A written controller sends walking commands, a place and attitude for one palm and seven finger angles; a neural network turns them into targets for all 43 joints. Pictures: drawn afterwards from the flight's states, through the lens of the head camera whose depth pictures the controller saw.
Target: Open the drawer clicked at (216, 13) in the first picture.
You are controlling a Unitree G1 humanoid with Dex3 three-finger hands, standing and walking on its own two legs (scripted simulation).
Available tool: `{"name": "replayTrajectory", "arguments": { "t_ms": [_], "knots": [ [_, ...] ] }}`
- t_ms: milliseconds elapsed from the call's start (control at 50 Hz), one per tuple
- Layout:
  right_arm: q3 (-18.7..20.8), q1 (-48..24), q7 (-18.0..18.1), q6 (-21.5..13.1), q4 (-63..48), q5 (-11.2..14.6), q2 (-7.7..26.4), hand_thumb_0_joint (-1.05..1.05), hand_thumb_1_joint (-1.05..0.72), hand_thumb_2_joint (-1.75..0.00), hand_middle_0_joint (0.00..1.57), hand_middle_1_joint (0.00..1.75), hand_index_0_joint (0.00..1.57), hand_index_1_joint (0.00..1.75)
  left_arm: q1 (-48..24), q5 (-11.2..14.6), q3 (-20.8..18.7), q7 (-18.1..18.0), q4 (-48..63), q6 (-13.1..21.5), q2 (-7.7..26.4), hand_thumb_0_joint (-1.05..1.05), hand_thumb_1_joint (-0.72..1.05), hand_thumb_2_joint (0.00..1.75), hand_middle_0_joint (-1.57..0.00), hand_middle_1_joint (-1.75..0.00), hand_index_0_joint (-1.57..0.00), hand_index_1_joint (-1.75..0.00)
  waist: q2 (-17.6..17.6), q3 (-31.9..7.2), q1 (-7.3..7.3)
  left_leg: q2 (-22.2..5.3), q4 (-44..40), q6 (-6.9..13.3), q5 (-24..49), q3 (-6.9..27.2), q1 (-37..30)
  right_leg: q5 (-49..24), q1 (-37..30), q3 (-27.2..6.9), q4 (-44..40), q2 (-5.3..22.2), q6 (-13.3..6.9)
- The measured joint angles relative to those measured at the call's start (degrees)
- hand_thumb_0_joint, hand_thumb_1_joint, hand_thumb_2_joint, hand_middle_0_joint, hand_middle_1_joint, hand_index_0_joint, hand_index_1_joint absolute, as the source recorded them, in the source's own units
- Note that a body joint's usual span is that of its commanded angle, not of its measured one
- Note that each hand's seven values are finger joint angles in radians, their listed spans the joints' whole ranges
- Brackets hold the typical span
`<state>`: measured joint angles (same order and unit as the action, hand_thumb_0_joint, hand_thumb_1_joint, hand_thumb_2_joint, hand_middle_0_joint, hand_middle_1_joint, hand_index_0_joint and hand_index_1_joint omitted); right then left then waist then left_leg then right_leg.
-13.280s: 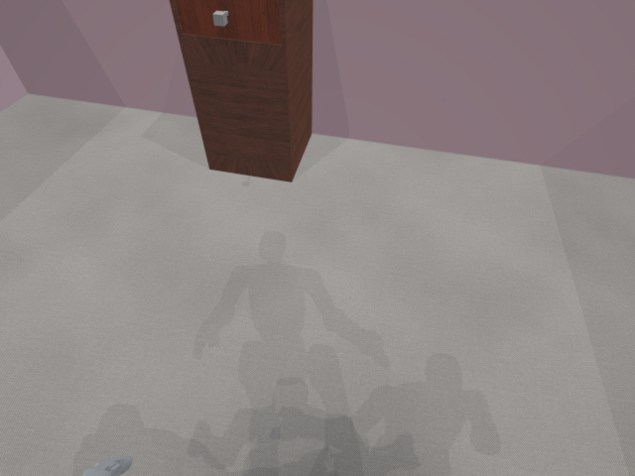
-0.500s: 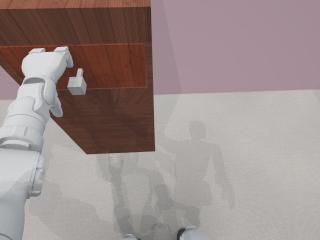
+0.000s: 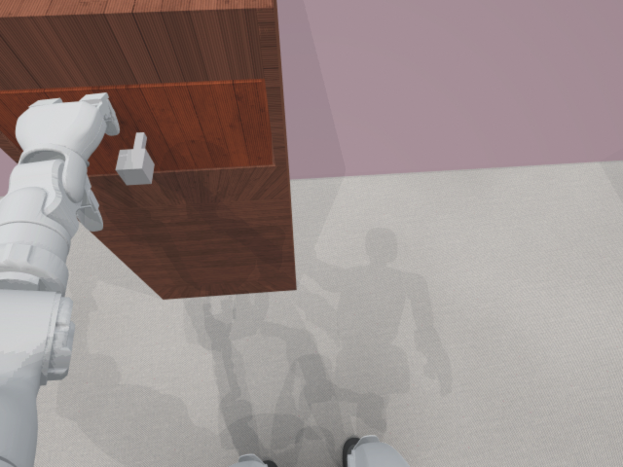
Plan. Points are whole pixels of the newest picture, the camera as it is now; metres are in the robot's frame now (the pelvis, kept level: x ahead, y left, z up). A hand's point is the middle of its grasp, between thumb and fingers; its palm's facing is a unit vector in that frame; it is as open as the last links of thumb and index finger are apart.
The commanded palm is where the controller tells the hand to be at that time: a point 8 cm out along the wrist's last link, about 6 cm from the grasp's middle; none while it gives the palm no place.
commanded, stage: move the hooked fingers above the handle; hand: left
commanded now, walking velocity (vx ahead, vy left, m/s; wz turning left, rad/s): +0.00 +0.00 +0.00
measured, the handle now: (137, 156) +0.56 +0.22 +0.01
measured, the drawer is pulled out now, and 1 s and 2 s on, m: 0.00 0.00 0.00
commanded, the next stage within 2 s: lower the fingers behind the handle in 1.88 s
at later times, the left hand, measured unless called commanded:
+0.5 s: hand (88, 161) +0.51 +0.26 +0.06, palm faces -0.12 +0.02 -0.99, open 13.7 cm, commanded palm +0.50 +0.24 +0.12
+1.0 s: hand (99, 155) +0.52 +0.25 +0.06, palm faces -0.09 +0.00 -1.00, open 13.7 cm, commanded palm +0.51 +0.24 +0.12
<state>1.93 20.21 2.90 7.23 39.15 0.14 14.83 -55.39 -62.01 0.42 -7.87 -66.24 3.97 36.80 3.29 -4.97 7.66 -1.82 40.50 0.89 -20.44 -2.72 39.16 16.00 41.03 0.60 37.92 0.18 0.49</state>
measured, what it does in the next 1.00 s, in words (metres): stands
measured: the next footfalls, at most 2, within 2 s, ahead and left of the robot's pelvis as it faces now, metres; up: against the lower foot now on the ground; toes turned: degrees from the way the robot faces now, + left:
none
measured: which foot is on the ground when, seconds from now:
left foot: down 0.00-1.00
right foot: down 0.00-1.00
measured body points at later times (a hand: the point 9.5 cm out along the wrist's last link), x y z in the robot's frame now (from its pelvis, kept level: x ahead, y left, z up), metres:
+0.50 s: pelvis -0.01 +0.01 +0.00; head +0.11 -0.01 +0.43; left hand +0.51 +0.25 +0.11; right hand -0.01 -0.27 -0.13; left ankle -0.02 +0.11 -0.71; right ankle +0.01 -0.13 -0.71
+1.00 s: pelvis +0.00 +0.01 +0.00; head +0.12 +0.00 +0.43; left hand +0.52 +0.24 +0.11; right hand -0.01 -0.27 -0.13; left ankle -0.02 +0.11 -0.71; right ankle +0.01 -0.13 -0.71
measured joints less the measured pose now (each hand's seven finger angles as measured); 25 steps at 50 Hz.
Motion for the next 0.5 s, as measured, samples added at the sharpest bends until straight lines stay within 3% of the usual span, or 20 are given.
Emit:
{"name": "replayTrajectory", "arguments": {
  "t_ms": [80, 180, 260, 340, 420, 500],
  "knots": [
    [1.00, 2.09, 0.60, -0.52, 1.28, -0.41, 0.05, 0.00, -0.90, -0.90, 0.21, 0.30, 0.21, 0.30, 0.51, 1.51, 3.27, 3.22, 4.63, 5.76, -0.89, 0.00, -0.49, 0.30, -0.33, -1.20, -0.32, -1.21, -0.63, -0.37, -0.91, 0.17, 0.07, -0.13, -0.05, 1.12, -0.44, 0.16, -1.19, 1.11, -0.55, 0.20, -0.11],
    [1.46, 2.22, 0.11, -0.68, 2.27, -0.93, 1.18, 0.00, -0.90, -0.90, 0.21, 0.30, 0.21, 0.30, -0.26, 1.34, 2.50, 0.20, 5.82, 10.12, -3.46, 0.00, -0.49, 0.30, -0.32, -1.20, -0.32, -1.21, -1.17, -1.27, -0.10, 0.35, 1.91, -0.04, -1.00, 1.60, 0.73, 1.04, -0.35, 1.56, 0.91, 0.42, -0.06],
    [1.02, 1.01, -0.67, -0.74, 1.39, -1.42, 1.98, 0.00, -0.90, -0.90, 0.21, 0.30, 0.21, 0.30, -1.50, -0.68, -0.99, -5.04, 3.16, 8.19, -3.01, 0.00, -0.49, 0.30, -0.33, -1.21, -0.32, -1.20, -1.07, -1.68, 1.42, 0.25, 3.57, 0.18, -1.58, 0.88, 3.08, 1.40, 2.40, 0.80, 2.75, 0.35, 0.11],
    [0.80, 0.49, -1.55, -0.32, 0.81, -1.68, 2.13, 0.00, -0.91, -0.90, 0.20, 0.30, 0.20, 0.30, -1.29, -2.46, -1.88, -7.90, 3.01, 4.95, -3.66, 0.00, -0.49, 0.30, -0.37, -1.25, -0.35, -1.24, -0.22, -1.89, 1.07, 0.13, 4.19, 0.39, -1.63, 0.13, 4.28, 1.17, 3.91, 0.02, 3.38, 0.22, 0.36],
    [0.09, -0.39, -1.68, 0.32, 0.58, -0.95, 1.39, 0.00, -0.91, -0.90, 0.20, 0.30, 0.20, 0.30, -1.57, -2.41, -1.79, -6.76, -0.79, -1.09, -2.36, 0.00, -0.49, 0.30, -0.36, -1.24, -0.35, -1.24, 0.25, -1.43, 1.18, 0.04, 3.35, 0.50, -1.17, -0.57, 3.49, 0.60, 3.51, -0.67, 2.81, 0.09, 0.48],
    [-0.14, 0.26, -0.68, -0.24, 0.36, -0.21, 0.22, 0.00, -0.90, -0.90, 0.21, 0.30, 0.21, 0.30, -1.27, -0.73, -0.85, -2.27, -1.51, -1.35, -0.67, 0.00, -0.49, 0.30, -0.34, -1.22, -0.34, -1.22, 0.14, -0.48, 0.79, 0.09, 1.69, 0.50, -0.33, -0.43, 1.79, -0.19, 1.68, -0.52, 1.08, 0.09, 0.45]
  ]
}}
